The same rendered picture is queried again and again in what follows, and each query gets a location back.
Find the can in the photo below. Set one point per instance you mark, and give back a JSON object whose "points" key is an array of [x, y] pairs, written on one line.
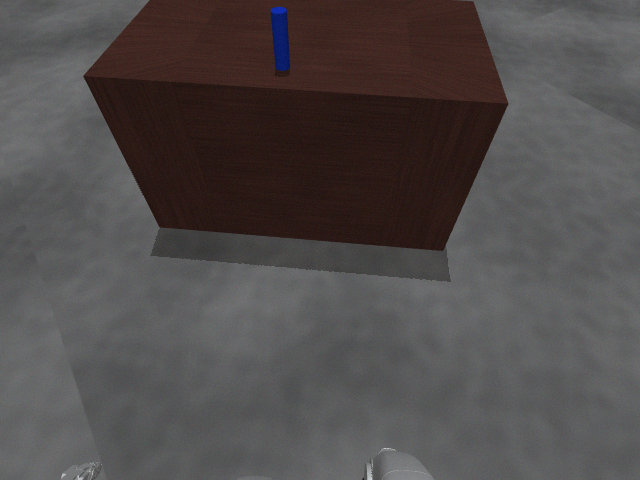
{"points": [[280, 38]]}

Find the left robot hand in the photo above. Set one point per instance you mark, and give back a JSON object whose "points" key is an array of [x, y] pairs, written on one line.
{"points": [[87, 471]]}

